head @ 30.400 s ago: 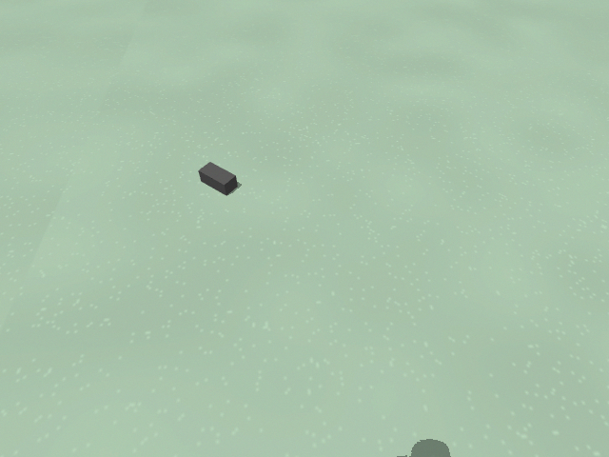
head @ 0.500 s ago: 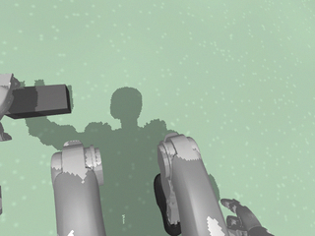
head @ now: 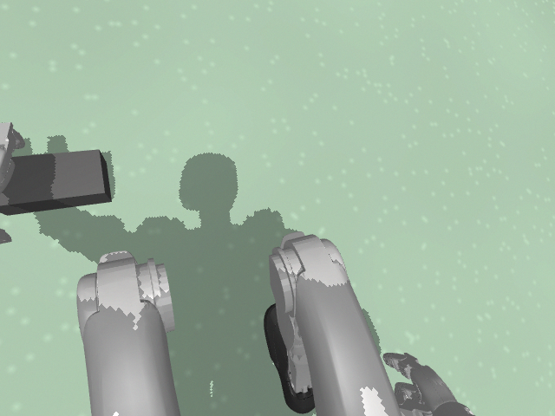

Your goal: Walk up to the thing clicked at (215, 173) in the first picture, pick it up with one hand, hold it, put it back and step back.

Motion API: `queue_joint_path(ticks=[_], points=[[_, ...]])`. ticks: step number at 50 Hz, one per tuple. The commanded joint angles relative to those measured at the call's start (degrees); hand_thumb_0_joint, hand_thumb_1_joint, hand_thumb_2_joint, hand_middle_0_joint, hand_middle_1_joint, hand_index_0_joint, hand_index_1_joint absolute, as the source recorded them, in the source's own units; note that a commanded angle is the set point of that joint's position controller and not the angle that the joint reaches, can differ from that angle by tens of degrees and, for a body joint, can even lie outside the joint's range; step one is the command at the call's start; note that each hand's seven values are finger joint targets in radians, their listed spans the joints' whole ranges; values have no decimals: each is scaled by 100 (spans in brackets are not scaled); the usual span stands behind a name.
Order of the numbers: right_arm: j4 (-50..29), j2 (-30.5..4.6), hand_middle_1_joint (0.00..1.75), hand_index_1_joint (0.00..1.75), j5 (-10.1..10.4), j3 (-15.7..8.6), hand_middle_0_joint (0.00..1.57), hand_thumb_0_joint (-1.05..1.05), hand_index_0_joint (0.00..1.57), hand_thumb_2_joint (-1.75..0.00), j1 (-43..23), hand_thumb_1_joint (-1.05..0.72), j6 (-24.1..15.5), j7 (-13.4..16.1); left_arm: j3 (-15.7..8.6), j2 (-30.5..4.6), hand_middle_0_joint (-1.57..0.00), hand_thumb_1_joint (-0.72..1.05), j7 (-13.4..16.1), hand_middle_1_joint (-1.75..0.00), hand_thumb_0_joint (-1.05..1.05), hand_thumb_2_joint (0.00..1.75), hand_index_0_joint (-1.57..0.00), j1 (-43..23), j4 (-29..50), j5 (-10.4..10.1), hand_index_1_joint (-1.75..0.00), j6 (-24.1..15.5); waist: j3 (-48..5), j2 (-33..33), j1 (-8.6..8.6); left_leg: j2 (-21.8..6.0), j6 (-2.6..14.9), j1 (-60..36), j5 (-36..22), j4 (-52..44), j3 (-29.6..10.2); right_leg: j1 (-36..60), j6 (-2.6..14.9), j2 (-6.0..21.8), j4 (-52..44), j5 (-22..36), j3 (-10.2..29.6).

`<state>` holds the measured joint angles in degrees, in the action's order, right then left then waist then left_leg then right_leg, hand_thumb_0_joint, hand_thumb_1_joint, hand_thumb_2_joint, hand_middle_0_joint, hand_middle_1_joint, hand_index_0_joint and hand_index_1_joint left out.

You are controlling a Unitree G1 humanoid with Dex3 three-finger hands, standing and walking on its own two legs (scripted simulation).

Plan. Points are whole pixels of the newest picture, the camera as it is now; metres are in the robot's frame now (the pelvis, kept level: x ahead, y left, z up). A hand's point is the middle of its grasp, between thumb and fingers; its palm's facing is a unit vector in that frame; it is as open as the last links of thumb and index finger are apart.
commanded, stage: rise first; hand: left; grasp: from above
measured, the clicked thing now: (53, 182) +0.46 +0.30 -0.29
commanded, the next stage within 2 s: approach in 0.72 s
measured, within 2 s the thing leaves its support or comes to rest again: neither
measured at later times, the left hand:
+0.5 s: hand out of the picture +0.42 +0.34 -0.17, palm faces -0.44 -0.09 -0.89, open 14.3 cm
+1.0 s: hand out of the picture +0.42 +0.33 -0.17, palm faces -0.46 -0.05 -0.89, open 14.1 cm
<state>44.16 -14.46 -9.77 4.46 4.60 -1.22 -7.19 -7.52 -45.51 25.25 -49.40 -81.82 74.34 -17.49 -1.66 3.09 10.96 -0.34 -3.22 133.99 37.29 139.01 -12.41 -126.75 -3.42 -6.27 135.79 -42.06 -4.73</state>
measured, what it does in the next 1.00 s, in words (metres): stands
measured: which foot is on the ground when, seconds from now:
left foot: down 0.00-1.00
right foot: down 0.00-1.00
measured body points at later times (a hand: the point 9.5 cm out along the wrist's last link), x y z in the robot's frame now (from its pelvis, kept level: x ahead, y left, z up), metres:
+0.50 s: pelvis +0.00 +0.00 +0.00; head +0.23 +0.09 +0.38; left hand +0.44 +0.35 -0.12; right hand +0.09 -0.27 -0.10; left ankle +0.08 +0.14 -0.29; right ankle +0.09 -0.12 -0.29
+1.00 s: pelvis +0.00 +0.00 +0.00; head +0.22 +0.10 +0.38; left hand +0.44 +0.33 -0.12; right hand +0.08 -0.26 -0.10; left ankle +0.08 +0.14 -0.29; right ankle +0.09 -0.12 -0.29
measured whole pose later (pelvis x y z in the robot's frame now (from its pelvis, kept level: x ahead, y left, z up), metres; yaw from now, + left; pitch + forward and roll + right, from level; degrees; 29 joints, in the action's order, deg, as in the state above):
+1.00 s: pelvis +0.00 +0.00 +0.00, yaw +0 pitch +32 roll -9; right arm 43.1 -14.6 -9.5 5.8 5.7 -1.6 -6.8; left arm -1.7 -45.7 23.2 -53.1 -82.4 73.7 -16.5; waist -1.9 3.3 11.9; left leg -0.2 -2.8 133.9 36.4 138.0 -12.3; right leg -126.3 -3.5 -5.9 134.4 -41.3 -4.8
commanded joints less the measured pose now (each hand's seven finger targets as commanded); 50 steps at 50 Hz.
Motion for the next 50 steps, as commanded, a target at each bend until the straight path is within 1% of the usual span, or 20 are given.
queue_joint_path(ticks=[1,2,5,8,10,14,15,17,21,23,27,30,33,35,37,40,41,43,48,50], points=[[-95,-1446,30,30,13,-397,20,0,20,-90,970,-91,-45,90,-215,-1644,-7,-58,179,-101,0,104,-6,-1560,720,-120,-103,31,-3784,-1829,-39,-45,445,-3062,-692,-1222,828,1473,482,12,-1488,1335,-556],[-109,-1418,30,30,4,-372,20,0,20,-90,977,-91,-45,78,-143,-1562,-7,-57,167,-102,0,103,-7,-1479,583,-111,-103,38,-3676,-1829,-17,-42,447,-2994,-688,-1222,837,1536,478,3,-1515,1345,-537],[-107,-1445,30,30,17,-377,20,0,20,-90,986,-91,-62,83,-195,-1618,-7,-57,176,-103,0,102,-6,-1620,740,-187,-104,31,-3745,-1934,-38,-38,422,-3087,-618,-1314,806,1424,504,17,-1456,1242,-593],[-126,-1460,30,30,13,-370,20,0,20,-90,992,-91,-60,81,-122,-1565,-7,-58,136,-102,0,104,-6,-1565,635,-141,-103,47,-3678,-1940,12,-47,422,-3125,-643,-1295,797,1406,501,10,-1473,1281,-600],[-122,-1450,30,30,46,-375,20,0,20,-90,1007,-91,-63,78,-175,-1631,-7,-59,124,-103,0,104,-6,-1468,723,-165,-104,58,-3779,-1952,-63,-44,424,-3230,-799,-1276,804,1467,497,16,-1464,1422,-575],[-152,-1467,30,30,28,-370,20,0,20,-90,1074,-91,-50,59,-231,-1687,-7,-58,92,-101,0,104,-6,-1588,952,-196,-102,60,-3857,-1968,-19,-53,438,-3165,-863,-1252,816,1610,470,30,-1497,1514,-567],[-161,-1455,30,30,32,-348,20,0,20,-90,1028,-91,-37,60,-267,-1799,-7,-59,81,-102,0,104,-6,-1566,939,-195,-103,52,-3905,-2016,-70,-46,441,-3126,-850,-1245,829,1647,473,24,-1507,1504,-545],[-138,-1439,30,30,35,-368,20,0,20,-90,1071,-91,-38,59,-168,-1637,-7,-58,31,-104,0,103,-6,-1491,831,-201,-104,59,-3854,-1870,-21,-58,444,-3117,-855,-1240,803,1621,471,10,-1507,1508,-567],[-166,-1465,30,30,60,-387,20,0,20,-90,1046,-91,-27,62,-209,-1716,-7,-58,-17,-103,0,103,-6,-1514,998,-247,-104,53,-3851,-1945,-79,-51,436,-3154,-716,-1313,809,1549,488,20,-1544,1357,-569],[-167,-1438,30,30,52,-376,20,0,20,-90,1048,-91,-12,69,-110,-1578,-7,-59,-40,-103,0,104,-6,-1524,953,-234,-104,28,-3780,-1940,-37,-45,431,-3123,-708,-1325,810,1568,488,10,-1567,1357,-568],[-142,-1447,30,30,80,-394,20,0,20,-90,1104,-91,4,66,-151,-1700,-6,-60,-48,-103,0,104,-5,-1629,1096,-204,-104,29,-3970,-1984,-42,-52,428,-3277,-941,-1298,785,1650,484,7,-1521,1564,-568],[-164,-1433,30,30,76,-396,20,0,20,-90,1105,-91,0,65,-48,-1475,-7,-58,-44,-104,0,103,-6,-1574,923,-220,-104,60,-3767,-1952,11,-54,424,-3267,-878,-1353,783,1507,488,26,-1520,1497,-588],[-193,-1464,30,30,93,-378,20,0,20,-90,1063,-91,12,88,-152,-1663,-6,-58,-44,-104,0,103,-6,-1606,959,-229,-104,41,-3765,-1938,-37,-50,420,-3199,-773,-1400,775,1509,492,26,-1542,1389,-600],[-202,-1449,30,30,83,-373,20,0,20,-90,1011,-91,14,90,-72,-1589,-7,-59,-56,-103,0,104,-6,-1628,873,-195,-104,52,-3707,-2024,-37,-44,411,-3198,-649,-1443,780,1408,511,22,-1534,1272,-608],[-228,-1451,30,30,87,-348,20,0,20,-90,1016,-91,-4,90,80,-1475,-6,-58,-80,-105,0,103,-6,-1681,706,-181,-105,66,-3462,-1857,81,-50,433,-3061,-536,-1414,775,1346,503,15,-1599,1191,-602],[-211,-1476,30,30,88,-332,20,0,20,-90,1009,-91,-12,112,-98,-1757,-7,-58,-51,-104,0,103,-6,-1774,854,-176,-104,31,-3754,-1981,-38,-41,419,-3180,-636,-1404,791,1471,505,18,-1572,1268,-575],[-201,-1459,30,30,72,-327,20,0,20,-90,1026,-92,-13,114,-24,-1637,-8,-61,-58,-100,0,111,-4,-1668,753,-148,-104,40,-3735,-1954,-2,-46,425,-3185,-697,-1376,797,1521,488,14,-1588,1335,-574],[-180,-1435,30,30,58,-319,20,0,20,-90,1061,-91,-21,114,195,-1334,-8,-55,-60,-106,0,101,-8,-1832,815,-176,-106,35,-3713,-1922,144,-53,422,-3200,-688,-1373,769,1465,484,8,-1603,1344,-598],[-121,-1501,30,30,33,-298,20,0,20,-90,1211,-91,-96,122,560,-1019,-7,-54,36,-107,0,100,-8,-2585,934,-180,-106,28,-3728,-2122,447,-85,389,-3289,-583,-1387,701,1263,493,15,-1579,1311,-676],[-101,-1511,30,30,24,-282,20,0,20,-90,1226,-91,-124,134,682,-857,-7,-55,127,-108,0,100,-8,-2703,799,-165,-107,79,-3723,-2202,486,-98,366,-3398,-588,-1413,695,1189,504,7,-1579,1311,-701]])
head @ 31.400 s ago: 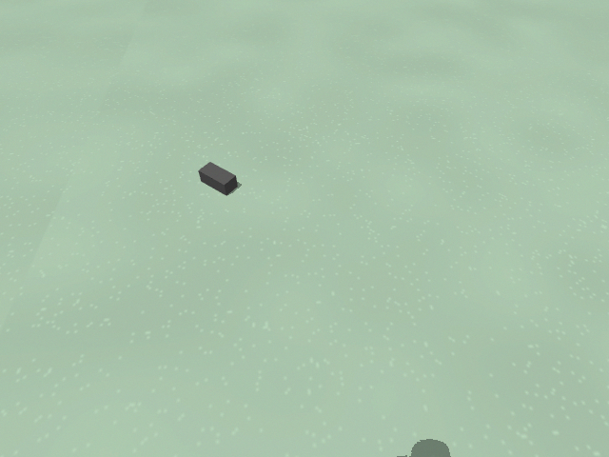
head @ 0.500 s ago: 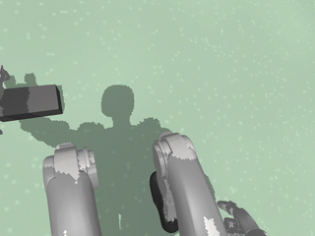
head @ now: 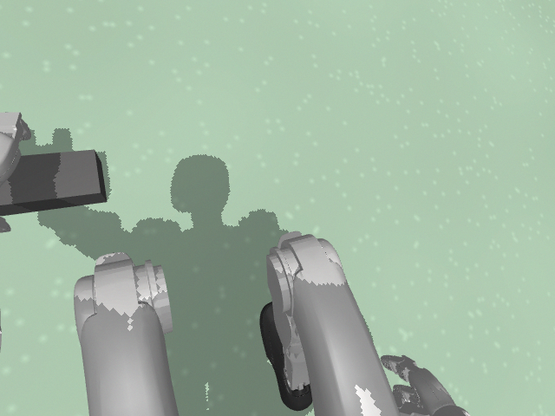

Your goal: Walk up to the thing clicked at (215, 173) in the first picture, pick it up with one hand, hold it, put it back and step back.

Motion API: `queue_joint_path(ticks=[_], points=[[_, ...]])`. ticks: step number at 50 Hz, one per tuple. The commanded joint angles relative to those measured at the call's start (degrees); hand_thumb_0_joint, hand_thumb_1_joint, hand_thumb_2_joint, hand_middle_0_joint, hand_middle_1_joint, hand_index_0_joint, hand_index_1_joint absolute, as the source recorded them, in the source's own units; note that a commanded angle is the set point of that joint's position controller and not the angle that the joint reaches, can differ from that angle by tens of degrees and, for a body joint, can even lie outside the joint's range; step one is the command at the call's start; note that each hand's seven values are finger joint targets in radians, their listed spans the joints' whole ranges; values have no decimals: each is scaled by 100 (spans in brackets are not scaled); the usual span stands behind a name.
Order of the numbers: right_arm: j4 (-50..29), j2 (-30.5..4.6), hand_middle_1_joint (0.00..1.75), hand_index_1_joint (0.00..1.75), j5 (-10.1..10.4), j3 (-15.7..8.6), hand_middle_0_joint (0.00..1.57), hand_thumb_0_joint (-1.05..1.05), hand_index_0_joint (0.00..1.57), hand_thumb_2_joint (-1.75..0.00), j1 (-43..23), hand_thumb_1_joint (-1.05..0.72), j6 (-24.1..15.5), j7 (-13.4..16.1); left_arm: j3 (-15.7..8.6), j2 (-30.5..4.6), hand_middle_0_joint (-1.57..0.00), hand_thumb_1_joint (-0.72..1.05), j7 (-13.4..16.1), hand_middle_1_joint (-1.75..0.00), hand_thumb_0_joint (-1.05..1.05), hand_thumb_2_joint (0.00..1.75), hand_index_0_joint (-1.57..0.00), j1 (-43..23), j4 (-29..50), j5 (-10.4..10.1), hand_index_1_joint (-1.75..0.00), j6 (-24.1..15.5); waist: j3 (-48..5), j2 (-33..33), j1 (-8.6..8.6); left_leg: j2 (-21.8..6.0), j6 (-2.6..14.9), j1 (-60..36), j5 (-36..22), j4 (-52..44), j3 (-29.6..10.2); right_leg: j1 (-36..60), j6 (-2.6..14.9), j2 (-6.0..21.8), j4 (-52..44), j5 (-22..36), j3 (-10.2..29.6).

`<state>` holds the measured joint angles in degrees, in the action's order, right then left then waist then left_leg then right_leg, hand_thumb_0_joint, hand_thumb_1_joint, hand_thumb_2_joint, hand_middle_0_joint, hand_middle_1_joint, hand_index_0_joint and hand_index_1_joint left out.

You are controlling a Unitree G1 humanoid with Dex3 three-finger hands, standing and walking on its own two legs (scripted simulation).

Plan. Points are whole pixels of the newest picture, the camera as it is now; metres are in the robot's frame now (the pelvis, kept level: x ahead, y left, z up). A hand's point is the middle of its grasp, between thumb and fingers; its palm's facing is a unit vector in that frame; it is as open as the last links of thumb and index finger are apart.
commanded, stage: approach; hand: left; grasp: from above
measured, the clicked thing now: (48, 182) +0.47 +0.30 -0.29
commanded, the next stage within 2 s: close in in 0.40 s
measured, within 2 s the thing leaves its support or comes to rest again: neither
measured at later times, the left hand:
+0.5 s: hand (20, 168) +0.45 +0.30 -0.18, palm faces -0.46 -0.07 -0.88, open 13.7 cm
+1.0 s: hand (34, 183) +0.44 +0.30 -0.22, palm faces -0.44 -0.08 -0.89, open 13.7 cm
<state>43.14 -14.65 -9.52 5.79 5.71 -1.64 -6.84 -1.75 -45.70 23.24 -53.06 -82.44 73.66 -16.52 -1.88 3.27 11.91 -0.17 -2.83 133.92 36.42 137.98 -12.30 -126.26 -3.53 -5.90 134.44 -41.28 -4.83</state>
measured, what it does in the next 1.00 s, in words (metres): stands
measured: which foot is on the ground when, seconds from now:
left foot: down 0.00-1.00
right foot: down 0.00-1.00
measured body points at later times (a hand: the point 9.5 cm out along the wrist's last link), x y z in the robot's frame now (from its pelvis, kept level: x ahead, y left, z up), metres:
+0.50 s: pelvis +0.00 +0.00 +0.00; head +0.25 +0.06 +0.37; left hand +0.47 +0.30 -0.13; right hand +0.05 -0.26 -0.11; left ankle +0.08 +0.14 -0.29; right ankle +0.10 -0.12 -0.29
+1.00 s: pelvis +0.00 +0.00 -0.01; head +0.24 +0.11 +0.35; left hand +0.46 +0.30 -0.17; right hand +0.08 -0.27 -0.09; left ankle +0.08 +0.14 -0.29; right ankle +0.10 -0.12 -0.29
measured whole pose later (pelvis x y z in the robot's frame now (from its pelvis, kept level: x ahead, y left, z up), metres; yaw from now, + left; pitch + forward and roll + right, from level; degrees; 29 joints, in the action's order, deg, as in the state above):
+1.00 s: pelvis +0.00 +0.00 -0.01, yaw -2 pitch +30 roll -11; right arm 40.4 -16.1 -11.9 9.5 4.9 -4.1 -8.0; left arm -3.6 -47.4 31.1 -57.4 -92.9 76.3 -13.9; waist 1.3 5.4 16.8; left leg -0.4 -2.9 135.0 36.6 140.5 -14.0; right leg -127.3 -3.7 -6.7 135.7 -40.5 -6.1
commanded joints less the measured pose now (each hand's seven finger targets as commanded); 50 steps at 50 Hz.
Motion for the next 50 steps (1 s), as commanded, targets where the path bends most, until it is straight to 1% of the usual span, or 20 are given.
queue_joint_path(ticks=[1,7,10,11,12,14,15,17,18,21,22,23,26,29,32,34,40,43,46,50], points=[[-17,-1509,30,30,-12,-388,20,0,20,-90,1161,-91,-94,93,150,-773,-7,-55,387,-108,0,101,-8,-2446,748,-54,-107,29,-3692,-2241,471,-106,327,-3372,-518,-1310,672,1136,517,-30,-1422,1276,-714],[-67,-1512,30,30,-53,-261,20,0,20,-90,1172,-91,-128,72,-51,-951,-8,-54,716,-107,0,101,-9,-2281,-25,83,-106,568,-3650,-2317,339,-89,346,-3241,-664,-1325,783,1214,530,-30,-1394,1445,-657],[-192,-1501,30,30,-40,-198,20,0,20,-90,1120,-91,-157,26,-193,-1077,-9,-53,768,-106,0,102,-9,-2192,-133,32,-105,837,-3754,-2245,302,-88,392,-3136,-725,-1312,801,1330,524,-40,-1377,1516,-631],[-248,-1478,30,30,-29,-165,20,0,20,-90,1062,-91,-162,21,-151,-1051,-9,-54,738,-106,0,102,-9,-2076,-275,-11,-106,910,-3716,-2122,325,-87,427,-2973,-658,-1256,812,1407,522,-73,-1419,1473,-575],[-301,-1501,30,30,-13,-151,20,0,20,-90,1074,-91,-178,5,-249,-1173,-10,-53,722,-105,0,103,-10,-2112,-102,-90,-105,950,-3712,-2067,311,-70,459,-2836,-613,-1253,847,1531,500,-57,-1474,1435,-545],[-374,-1511,30,30,37,-137,20,0,20,-90,1005,-91,-194,16,-413,-1449,-13,-50,668,-104,0,103,-13,-1950,93,-191,-104,1027,-3906,-2069,119,-73,470,-2823,-604,-1258,883,1683,505,-64,-1443,1397,-498],[-415,-1512,30,30,39,-128,20,0,20,-90,998,-91,-185,22,-499,-1596,-14,-49,629,-103,0,103,-14,-1921,199,-218,-103,1047,-4058,-2152,106,-75,470,-2832,-664,-1222,898,1866,491,-75,-1448,1437,-464],[-438,-1478,30,30,97,-144,20,0,20,-90,988,-91,-194,6,-473,-1493,-15,-49,476,-101,0,101,-14,-1605,155,-355,-101,1095,-3803,-1848,95,-79,501,-2628,-602,-1202,896,1860,481,-85,-1471,1379,-431],[-453,-1488,30,30,100,-164,20,0,20,-90,1030,-91,-191,4,-468,-1477,-15,-49,385,-101,0,101,-14,-1635,356,-421,-101,1067,-3770,-1795,184,-80,510,-2587,-546,-1197,875,1910,462,-85,-1506,1341,-439],[-394,-1427,30,30,145,-215,20,0,20,-90,1097,-91,-168,28,-481,-1612,-13,-51,105,-102,0,99,-13,-1660,712,-558,-102,913,-3928,-1868,128,-98,482,-2518,-578,-1124,864,2147,481,-93,-1518,1239,-309],[-375,-1440,30,30,152,-239,20,0,20,-90,1142,-91,-160,35,-440,-1492,-12,-52,15,-102,0,99,-12,-1651,831,-613,-102,862,-3874,-1732,137,-91,484,-2560,-606,-1118,864,2086,471,-74,-1563,1318,-370],[-344,-1480,30,30,139,-282,20,0,20,-90,1245,-91,-159,47,-378,-1408,-12,-52,-90,-102,0,100,-12,-1727,935,-618,-102,786,-3779,-1669,271,-83,480,-2558,-602,-1082,847,2032,473,-59,-1617,1322,-412],[-244,-1485,30,30,149,-370,20,0,20,-90,1419,-92,-131,56,-148,-1104,-11,-53,-353,-103,0,99,-12,-1814,1177,-663,-102,528,-3714,-1745,346,-99,436,-2731,-639,-1090,781,1995,474,-55,-1627,1362,-451],[-218,-1517,30,30,132,-358,20,0,20,-90,1507,-92,-86,57,47,-901,-8,-54,-413,-107,0,99,-10,-1791,1086,-682,-106,289,-3677,-1475,450,-93,438,-2660,-669,-1025,731,2045,430,-52,-1658,1412,-521],[-199,-1537,30,30,108,-327,20,0,20,-90,1429,-91,-44,79,47,-984,-10,-51,-292,-110,0,103,-11,-1731,910,-569,-109,101,-3554,-1652,323,-95,390,-2893,-695,-1083,693,1792,469,-50,-1573,1396,-634],[-199,-1537,30,30,84,-279,20,0,20,-90,1344,-91,-10,76,30,-1051,-9,-51,-149,-111,0,102,-11,-1804,851,-418,-109,-2,-3700,-1891,283,-101,363,-3174,-832,-1128,653,1725,489,-67,-1445,1516,-686],[-221,-1579,30,30,-77,-150,20,0,20,-90,1162,-91,-47,44,-235,-1265,-8,-50,528,-111,0,103,-10,-1944,195,43,-109,-36,-3304,-2146,409,-121,343,-3132,-802,-1169,641,1401,506,-79,-1284,1524,-782],[-220,-1611,30,30,-168,-118,20,0,20,-90,1084,-90,-130,0,-354,-1367,-9,-48,818,-112,0,105,-11,-2078,0,190,-110,96,-3328,-2305,440,-137,333,-3232,-770,-1134,653,1298,500,-71,-1213,1501,-789],[-232,-1625,30,30,-228,-67,20,0,20,-90,1017,-90,-239,-51,-263,-1279,-8,-52,993,-105,0,102,-8,-2115,-433,213,-105,268,-3097,-2164,626,-146,367,-2926,-533,-1053,649,1221,483,-95,-1256,1356,-756],[-250,-1707,30,30,-258,-6,20,0,20,-90,952,-90,-401,-83,-261,-1453,-8,-52,1119,-106,0,105,-8,-2192,-526,104,-106,400,-3183,-2248,630,-160,366,-2938,-372,-996,611,1240,501,-105,-1208,1185,-781]])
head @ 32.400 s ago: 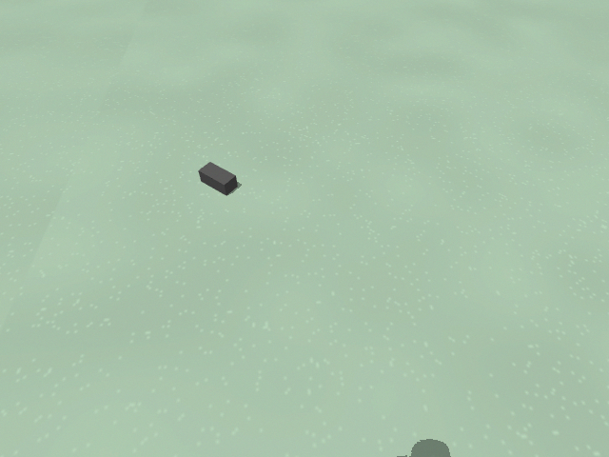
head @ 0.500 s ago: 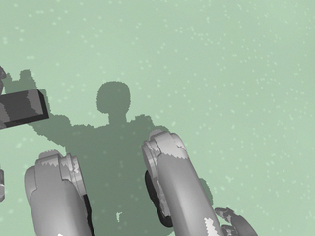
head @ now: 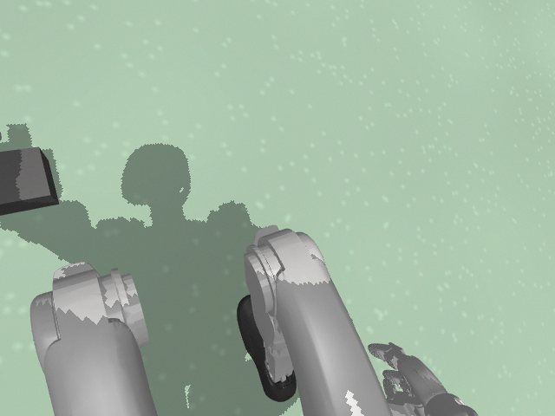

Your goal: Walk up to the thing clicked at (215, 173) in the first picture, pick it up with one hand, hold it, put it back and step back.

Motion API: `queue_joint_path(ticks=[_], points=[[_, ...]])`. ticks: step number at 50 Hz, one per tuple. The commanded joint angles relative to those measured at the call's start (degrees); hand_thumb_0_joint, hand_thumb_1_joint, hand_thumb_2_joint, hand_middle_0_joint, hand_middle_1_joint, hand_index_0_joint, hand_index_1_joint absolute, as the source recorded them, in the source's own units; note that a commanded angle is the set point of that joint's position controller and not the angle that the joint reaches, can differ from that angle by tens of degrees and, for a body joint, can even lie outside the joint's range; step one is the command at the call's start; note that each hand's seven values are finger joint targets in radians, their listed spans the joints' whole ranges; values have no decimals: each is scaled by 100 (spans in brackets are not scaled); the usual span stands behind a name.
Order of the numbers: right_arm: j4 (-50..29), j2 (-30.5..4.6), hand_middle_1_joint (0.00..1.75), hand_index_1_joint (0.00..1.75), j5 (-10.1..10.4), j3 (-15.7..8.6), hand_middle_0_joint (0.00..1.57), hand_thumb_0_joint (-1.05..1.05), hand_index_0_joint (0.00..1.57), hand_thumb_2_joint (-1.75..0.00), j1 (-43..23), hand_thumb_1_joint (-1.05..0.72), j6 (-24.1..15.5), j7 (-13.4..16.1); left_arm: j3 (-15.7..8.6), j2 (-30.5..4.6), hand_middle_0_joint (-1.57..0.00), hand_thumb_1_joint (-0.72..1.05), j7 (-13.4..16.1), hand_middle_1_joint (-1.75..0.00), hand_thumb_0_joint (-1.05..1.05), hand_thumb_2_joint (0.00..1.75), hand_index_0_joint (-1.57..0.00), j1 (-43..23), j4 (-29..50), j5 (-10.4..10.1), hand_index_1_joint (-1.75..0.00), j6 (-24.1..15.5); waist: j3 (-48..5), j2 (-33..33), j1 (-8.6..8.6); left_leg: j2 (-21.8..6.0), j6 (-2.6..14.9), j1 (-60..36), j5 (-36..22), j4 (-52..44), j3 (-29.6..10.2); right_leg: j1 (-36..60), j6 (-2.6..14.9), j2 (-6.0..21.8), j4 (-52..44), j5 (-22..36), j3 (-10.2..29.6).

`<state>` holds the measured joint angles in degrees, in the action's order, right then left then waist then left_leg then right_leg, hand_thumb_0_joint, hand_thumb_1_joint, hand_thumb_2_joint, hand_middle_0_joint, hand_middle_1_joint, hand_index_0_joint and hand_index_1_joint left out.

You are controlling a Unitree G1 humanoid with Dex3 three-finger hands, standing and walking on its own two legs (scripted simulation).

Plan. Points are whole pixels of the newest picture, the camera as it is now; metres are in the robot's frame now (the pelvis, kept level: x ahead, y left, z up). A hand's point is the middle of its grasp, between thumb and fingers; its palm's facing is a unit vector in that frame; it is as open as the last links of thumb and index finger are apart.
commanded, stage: rest palm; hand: left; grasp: from above
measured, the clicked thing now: out of the picture +0.46 +0.32 -0.28
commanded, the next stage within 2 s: close in 1.18 s
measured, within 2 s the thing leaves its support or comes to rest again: neither
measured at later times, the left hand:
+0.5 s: hand out of the picture +0.44 +0.31 -0.25, palm faces -0.45 -0.13 -0.88, open 14.2 cm
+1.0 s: hand out of the picture +0.44 +0.31 -0.26, palm faces -0.45 -0.13 -0.89, open 14.1 cm
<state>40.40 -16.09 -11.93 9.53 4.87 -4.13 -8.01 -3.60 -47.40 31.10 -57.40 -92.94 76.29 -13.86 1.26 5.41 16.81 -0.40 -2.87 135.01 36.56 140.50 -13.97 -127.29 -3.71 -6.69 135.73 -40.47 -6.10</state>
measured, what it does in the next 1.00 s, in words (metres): stands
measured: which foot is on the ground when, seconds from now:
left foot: down 0.00-1.00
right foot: down 0.00-1.00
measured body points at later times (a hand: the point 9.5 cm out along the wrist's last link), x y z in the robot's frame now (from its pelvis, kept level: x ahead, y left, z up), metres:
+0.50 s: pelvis +0.01 +0.00 -0.01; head +0.27 +0.11 +0.33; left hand +0.46 +0.31 -0.20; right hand +0.07 -0.25 -0.09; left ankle +0.08 +0.14 -0.28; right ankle +0.10 -0.12 -0.28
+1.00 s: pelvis +0.00 +0.01 -0.01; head +0.27 +0.12 +0.33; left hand +0.46 +0.31 -0.21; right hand +0.07 -0.25 -0.08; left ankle +0.08 +0.14 -0.28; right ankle +0.10 -0.12 -0.28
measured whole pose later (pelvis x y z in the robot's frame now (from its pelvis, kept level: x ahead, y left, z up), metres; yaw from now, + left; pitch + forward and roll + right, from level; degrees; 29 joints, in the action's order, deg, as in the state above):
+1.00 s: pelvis +0.00 +0.01 -0.01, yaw -4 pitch +27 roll -13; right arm 39.6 -18.1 -15.2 15.7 2.7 -11.3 -13.1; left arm -5.3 -54.2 36.9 -56.3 -97.9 73.4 -14.1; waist 8.0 8.7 19.3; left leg -1.5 -2.9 134.0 39.5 145.2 -17.8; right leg -126.1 -4.6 -8.5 137.2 -40.9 -8.9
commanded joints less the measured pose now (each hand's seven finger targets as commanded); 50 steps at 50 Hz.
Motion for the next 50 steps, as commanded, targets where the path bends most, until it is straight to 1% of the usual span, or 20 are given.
queue_joint_path(ticks=[1,2,4,7,9,18,21,24,28,29,32,35,36,37,39,40,41,43,46,50], points=[[-1,-1586,30,30,-13,-365,20,0,20,-90,1009,-90,-194,17,-57,-1321,-8,-51,338,-106,0,103,-8,-1800,526,-196,-106,149,-3449,-2458,161,-142,375,-2965,-349,-1223,778,1346,510,-34,-1338,1074,-665],[19,-1596,30,30,-56,-324,20,0,20,-90,1044,-90,-242,-5,-38,-1310,-8,-51,329,-106,0,103,-8,-1730,417,-202,-105,179,-3387,-2459,230,-138,378,-2960,-339,-1197,771,1393,506,-39,-1324,1074,-662],[4,-1629,30,30,-45,-281,20,0,20,-90,1023,-90,-286,-18,-140,-1519,-8,-53,356,-104,0,104,-8,-1777,604,-293,-104,176,-3597,-2554,127,-163,367,-3012,-438,-1169,753,1536,511,-62,-1296,1156,-673],[15,-1670,30,30,-70,-220,20,0,20,-90,1080,-91,-391,-74,-111,-1501,-7,-53,321,-103,0,102,-7,-1638,500,-372,-103,176,-3451,-2442,248,-176,379,-2956,-538,-1074,710,1589,485,-85,-1254,1307,-741],[21,-1686,30,30,-77,-176,20,0,20,-90,1041,-90,-439,-100,-185,-1614,-7,-55,313,-101,0,101,-6,-1467,587,-412,-101,151,-3533,-2590,151,-192,344,-3099,-667,-1094,697,1676,492,-95,-1219,1395,-786],[-35,-1797,30,30,-156,-82,20,0,20,-90,969,-90,-544,-249,-306,-1741,-7,-56,394,-99,0,103,-6,-1163,521,-409,-100,43,-3277,-2606,225,-241,332,-3025,-901,-924,619,1788,486,-151,-1116,1668,-888],[60,-1826,30,30,-201,-91,20,0,20,-90,1108,-90,-530,-287,-592,-2025,-8,-57,474,-98,0,105,-6,-963,418,-368,-100,25,-3269,-2549,205,-263,354,-2926,-908,-907,604,1964,455,-165,-1128,1721,-855],[18,-1773,30,30,-227,-52,20,0,20,-90,996,-90,-608,-348,-214,-1625,-8,-57,439,-99,0,105,-6,-1318,489,-439,-101,-8,-3184,-2540,405,-276,363,-2943,-797,-837,571,1867,438,-163,-1143,1680,-863],[53,-1946,30,30,-212,-93,20,0,20,-90,1046,-90,-639,-345,-437,-1994,-8,-56,493,-99,0,104,-6,-1133,408,-432,-100,-57,-3157,-2476,325,-273,344,-2931,-797,-850,531,1912,445,-162,-1165,1613,-943],[68,-1896,30,30,-246,-76,20,0,20,-90,1042,-90,-622,-362,-434,-1991,-8,-55,500,-99,0,102,-7,-985,344,-373,-100,-52,-3260,-2570,265,-286,338,-3004,-866,-892,537,2043,446,-182,-1140,1683,-896],[-23,-1891,30,30,-251,-40,20,0,20,-91,939,-90,-640,-387,-183,-1656,-9,-54,496,-101,0,106,-7,-1295,438,-430,-103,-81,-3097,-2564,413,-283,328,-3012,-781,-916,492,1865,442,-174,-1144,1624,-988],[19,-1920,30,30,-239,-40,20,0,20,-91,864,-91,-673,-408,-127,-1751,-7,-54,528,-101,0,101,-7,-1231,317,-376,-101,-83,-3048,-2726,372,-301,294,-3156,-786,-923,482,1791,462,-179,-1069,1618,-1002],[91,-1952,30,30,-259,-40,20,0,20,-91,958,-90,-660,-414,-312,-1970,-7,-54,582,-101,0,101,-7,-1166,293,-345,-102,-70,-3108,-2670,371,-312,310,-3121,-909,-880,483,1937,442,-197,-1079,1757,-986],[14,-1969,30,30,-262,-24,20,0,20,-90,952,-90,-663,-426,-293,-1883,-8,-53,613,-100,0,100,-7,-1192,399,-362,-100,-83,-3191,-2637,358,-296,309,-3135,-1044,-877,487,2040,426,-187,-1092,1876,-990],[26,-1927,30,30,-271,21,20,0,20,-91,844,-91,-672,-439,-198,-1777,-7,-54,659,-100,0,100,-6,-1179,249,-366,-101,-69,-3154,-2739,384,-310,295,-3206,-1077,-892,481,1972,441,-189,-1065,1902,-1012],[17,-1879,30,30,-267,49,20,0,20,-91,764,-90,-709,-457,26,-1589,-7,-55,635,-100,0,100,-6,-1365,299,-382,-100,-66,-3014,-2663,442,-326,309,-3112,-936,-839,475,1833,430,-204,-1067,1814,-1006],[51,-2002,30,30,-277,36,20,0,20,-90,866,-90,-697,-449,-264,-1919,-7,-54,695,-100,0,100,-6,-1198,205,-381,-101,-48,-3103,-2645,432,-327,317,-3127,-1026,-871,459,2018,425,-222,-1107,1888,-1010],[45,-1985,30,30,-277,65,20,0,20,-91,824,-90,-698,-443,-311,-1975,-7,-54,753,-100,0,99,-6,-1126,137,-385,-100,-44,-3142,-2627,355,-323,319,-3025,-955,-879,466,2056,436,-214,-1105,1826,-993],[-62,-1969,30,30,-301,116,20,0,20,-91,714,-90,-735,-452,-133,-1824,-7,-53,776,-102,0,101,-7,-1306,142,-379,-103,-30,-2901,-2619,435,-320,331,-2903,-711,-871,464,1881,436,-225,-1132,1608,-1002],[-60,-2019,30,30,-274,119,20,0,20,-91,664,-90,-805,-442,-136,-1903,-8,-51,790,-102,0,99,-8,-1256,58,-446,-102,-14,-2865,-2465,432,-331,346,-2808,-556,-861,440,1865,431,-224,-1157,1452,-999]])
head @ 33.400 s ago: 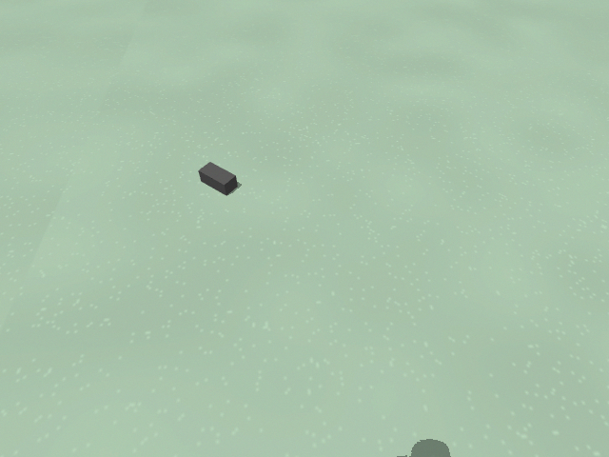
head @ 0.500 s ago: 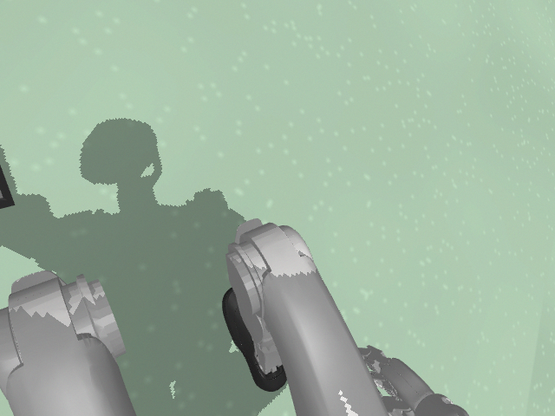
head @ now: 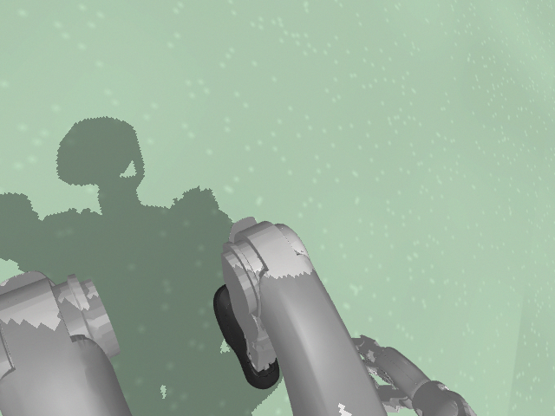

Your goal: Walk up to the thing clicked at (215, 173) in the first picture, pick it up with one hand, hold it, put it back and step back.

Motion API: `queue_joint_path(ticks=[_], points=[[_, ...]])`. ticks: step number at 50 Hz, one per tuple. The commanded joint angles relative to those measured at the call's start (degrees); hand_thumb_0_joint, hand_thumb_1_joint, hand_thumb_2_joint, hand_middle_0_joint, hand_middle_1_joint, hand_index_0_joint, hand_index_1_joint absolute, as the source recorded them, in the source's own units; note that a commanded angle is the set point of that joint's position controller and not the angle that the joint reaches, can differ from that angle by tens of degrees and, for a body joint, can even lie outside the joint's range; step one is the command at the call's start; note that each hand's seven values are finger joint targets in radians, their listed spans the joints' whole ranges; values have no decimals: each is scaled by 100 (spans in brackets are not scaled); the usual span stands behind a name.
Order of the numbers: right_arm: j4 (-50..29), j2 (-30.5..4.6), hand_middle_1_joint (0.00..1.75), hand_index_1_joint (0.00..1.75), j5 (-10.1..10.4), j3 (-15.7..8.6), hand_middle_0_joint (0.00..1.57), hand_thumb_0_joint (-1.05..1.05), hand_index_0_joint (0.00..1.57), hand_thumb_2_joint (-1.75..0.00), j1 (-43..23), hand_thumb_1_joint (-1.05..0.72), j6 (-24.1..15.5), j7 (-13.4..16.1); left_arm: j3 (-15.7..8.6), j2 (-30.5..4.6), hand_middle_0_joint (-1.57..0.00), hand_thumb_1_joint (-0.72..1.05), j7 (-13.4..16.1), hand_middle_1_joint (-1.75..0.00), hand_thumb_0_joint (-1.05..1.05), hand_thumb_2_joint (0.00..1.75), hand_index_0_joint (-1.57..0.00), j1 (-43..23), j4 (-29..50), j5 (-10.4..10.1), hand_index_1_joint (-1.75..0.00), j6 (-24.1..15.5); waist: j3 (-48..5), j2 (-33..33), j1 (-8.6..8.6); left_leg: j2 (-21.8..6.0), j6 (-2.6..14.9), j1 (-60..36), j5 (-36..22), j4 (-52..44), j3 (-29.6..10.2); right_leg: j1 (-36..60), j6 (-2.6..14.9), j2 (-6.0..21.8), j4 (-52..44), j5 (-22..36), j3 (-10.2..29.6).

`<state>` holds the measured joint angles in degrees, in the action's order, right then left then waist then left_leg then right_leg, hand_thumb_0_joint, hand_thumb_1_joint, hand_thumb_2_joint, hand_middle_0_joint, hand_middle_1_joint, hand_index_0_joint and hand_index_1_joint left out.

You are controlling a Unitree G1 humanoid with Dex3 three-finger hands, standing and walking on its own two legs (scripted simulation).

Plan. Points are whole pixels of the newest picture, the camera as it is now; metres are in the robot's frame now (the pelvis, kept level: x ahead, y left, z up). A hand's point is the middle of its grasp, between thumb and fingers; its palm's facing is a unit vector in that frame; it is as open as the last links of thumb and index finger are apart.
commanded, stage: rest palm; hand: left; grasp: from above
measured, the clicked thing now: out of the picture +0.43 +0.34 -0.27
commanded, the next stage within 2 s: close in 0.18 s
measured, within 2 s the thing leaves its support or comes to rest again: neither
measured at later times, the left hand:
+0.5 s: hand out of the picture +0.42 +0.33 -0.25, palm faces -0.43 -0.16 -0.89, open 13.1 cm
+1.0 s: hand out of the picture +0.42 +0.33 -0.25, palm faces -0.42 -0.16 -0.89, open 11.3 cm
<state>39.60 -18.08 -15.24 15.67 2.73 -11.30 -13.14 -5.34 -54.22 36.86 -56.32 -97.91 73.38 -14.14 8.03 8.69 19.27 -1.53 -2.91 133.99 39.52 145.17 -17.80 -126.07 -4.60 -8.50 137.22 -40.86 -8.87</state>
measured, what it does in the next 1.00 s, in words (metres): stands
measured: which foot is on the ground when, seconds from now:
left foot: down 0.00-1.00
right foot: down 0.00-1.00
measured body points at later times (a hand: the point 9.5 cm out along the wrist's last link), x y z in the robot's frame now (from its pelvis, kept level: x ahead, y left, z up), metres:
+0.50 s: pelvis +0.00 +0.00 +0.00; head +0.26 +0.14 +0.34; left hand +0.44 +0.34 -0.20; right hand +0.08 -0.25 -0.06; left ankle +0.07 +0.14 -0.27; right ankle +0.11 -0.12 -0.27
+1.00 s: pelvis +0.00 +0.00 +0.00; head +0.26 +0.14 +0.34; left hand +0.44 +0.33 -0.20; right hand +0.08 -0.25 -0.06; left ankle +0.07 +0.14 -0.27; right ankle +0.11 -0.12 -0.27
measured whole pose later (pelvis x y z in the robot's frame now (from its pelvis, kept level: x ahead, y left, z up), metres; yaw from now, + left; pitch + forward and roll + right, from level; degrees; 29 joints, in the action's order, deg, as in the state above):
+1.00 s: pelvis +0.00 +0.00 +0.00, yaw -1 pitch +26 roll -14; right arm 38.8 -18.4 -16.0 17.7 3.0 -11.3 -13.2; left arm -4.8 -55.6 36.7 -56.0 -97.3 71.2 -13.8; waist 9.0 8.9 19.8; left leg -1.9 -2.7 133.6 39.5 145.3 -18.3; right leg -125.5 -4.8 -8.6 136.7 -40.2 -9.4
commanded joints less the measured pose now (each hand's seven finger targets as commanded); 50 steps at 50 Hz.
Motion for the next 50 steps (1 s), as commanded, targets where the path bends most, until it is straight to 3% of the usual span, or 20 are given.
queue_joint_path(ticks=[1,4,6,7,10,14,16,21,23,28,29,30,31,32,35,41,42,43,45,50], points=[[17,-1837,30,30,24,-482,20,0,20,-91,914,-90,-87,80,12,-1279,-8,-51,214,-102,0,98,-8,-1314,520,-150,-102,17,-3582,-2798,204,-219,351,-2746,-849,-1333,811,1786,519,-55,-1324,1497,-722],[49,-1865,30,30,12,-470,20,0,20,-91,965,-91,-99,69,-74,-1360,-8,-50,232,-103,0,98,-8,-1231,420,-147,-102,5,-3517,-2849,198,-220,310,-2799,-870,-1383,765,1700,535,-31,-1216,1475,-806],[24,-1834,30,30,19,-460,20,0,20,-91,845,-91,-109,67,69,-1223,-8,-52,216,-102,0,100,-8,-1371,563,-168,-102,-7,-3553,-2980,187,-234,278,-2900,-915,-1416,733,1690,553,-43,-1202,1503,-798],[63,-1855,30,30,2,-458,20,0,20,-91,873,-91,-89,74,-68,-1392,-9,-50,243,-103,0,100,-9,-1187,447,-137,-103,10,-3614,-2982,152,-236,288,-2907,-936,-1412,737,1770,549,-63,-1232,1527,-799],[72,-1864,30,30,7,-445,20,0,20,-91,959,-91,-138,36,80,-1228,-9,-48,208,-104,0,101,-9,-1284,482,-161,-104,30,-3474,-2885,268,-229,304,-2843,-999,-1293,755,1684,512,-37,-1195,1639,-802],[83,-1847,30,30,-10,-372,20,0,20,-91,979,-90,-131,18,-158,-1434,-11,-46,249,-103,0,100,-11,-1095,406,-212,-103,32,-3523,-2929,159,-242,293,-2837,-1111,-1365,736,1888,514,-45,-1242,1711,-822],[72,-1878,30,30,-36,-416,20,0,20,-90,949,-90,-143,9,28,-1262,-15,-38,202,-104,0,95,-17,-1185,459,-181,-102,41,-3449,-2979,253,-239,301,-2807,-1047,-1336,750,1787,517,-50,-1230,1679,-804],[68,-1886,30,30,-13,-404,20,0,20,-90,1027,-90,-152,-15,-83,-1359,-19,-32,196,-99,0,89,-21,-1216,574,-235,-97,76,-3599,-2974,229,-254,298,-2926,-1208,-1333,724,1902,507,-58,-1247,1842,-824],[76,-1883,30,30,3,-441,20,0,20,-90,977,-90,-150,-7,14,-1208,-21,-29,163,-100,0,88,-23,-1130,494,-254,-98,79,-3526,-3071,217,-260,274,-2898,-1115,-1388,737,1861,536,-61,-1231,1742,-797],[61,-1888,30,30,26,-475,20,0,20,-90,1004,-90,-147,-3,7,-1266,-25,-24,112,-97,0,86,-27,-1197,635,-255,-95,80,-3535,-3000,195,-248,297,-2862,-1028,-1352,752,1828,526,-58,-1272,1669,-794],[-42,-1815,30,30,10,-419,20,0,20,-90,951,-90,-175,-24,213,-1025,-26,-22,74,-96,0,82,-28,-1418,850,-286,-93,54,-3539,-3072,244,-243,301,-2886,-1108,-1339,769,1874,519,-65,-1273,1766,-759],[76,-1901,30,30,12,-428,20,0,20,-90,1020,-90,-149,1,-76,-1305,-26,-22,121,-96,0,82,-28,-1008,460,-306,-93,89,-3630,-2814,191,-250,322,-2843,-1118,-1335,750,1991,502,-69,-1330,1779,-787],[32,-1909,30,30,34,-441,20,0,20,-90,1040,-90,-145,-10,-17,-1258,-26,-20,127,-96,0,82,-30,-1033,552,-279,-93,81,-3601,-2871,178,-245,312,-2782,-1142,-1350,757,1968,509,-65,-1285,1785,-773],[69,-1859,30,30,39,-425,20,0,20,-90,1048,-90,-128,-3,-109,-1337,-27,-20,153,-95,0,80,-30,-1064,541,-289,-92,72,-3587,-2868,157,-256,310,-2760,-1124,-1363,761,2000,515,-62,-1276,1780,-752],[37,-1875,30,30,9,-426,20,0,20,-90,1034,-90,-113,-7,50,-1142,-31,-14,114,-95,0,80,-34,-1174,494,-292,-92,56,-3393,-2813,263,-245,309,-2697,-985,-1371,723,1768,522,-48,-1272,1611,-819],[-18,-1861,30,30,-10,-360,20,0,20,-90,935,-90,-60,45,-15,-1270,-38,-4,92,-90,0,73,-41,-946,378,-291,-86,49,-3478,-2828,168,-246,294,-2778,-962,-1440,719,1860,525,-69,-1280,1587,-826],[-63,-1881,30,30,-21,-375,20,0,20,-90,914,-90,-53,49,93,-1196,-39,-3,69,-89,0,73,-43,-1080,569,-301,-85,27,-3493,-2931,182,-247,299,-2794,-1004,-1421,751,1942,525,-76,-1288,1656,-776],[-28,-1821,30,30,-21,-312,20,0,20,-90,983,-90,-50,39,-17,-1280,-38,-3,78,-90,0,72,-42,-920,293,-275,-86,57,-3433,-2831,197,-245,305,-2776,-1074,-1400,736,1916,518,-60,-1258,1716,-803],[-4,-1814,30,30,-21,-321,20,0,20,-90,946,-90,-35,49,46,-1170,-40,0,71,-89,0,73,-44,-865,293,-305,-85,52,-3403,-2759,205,-249,319,-2687,-998,-1365,743,1896,506,-77,-1280,1676,-777],[-53,-1810,30,30,-38,-271,20,0,20,-90,951,-90,-26,67,40,-1284,-49,9,68,-86,0,75,-52,-999,390,-298,-83,55,-3382,-2733,214,-248,337,-2637,-953,-1322,750,1876,492,-71,-1303,1643,-759]])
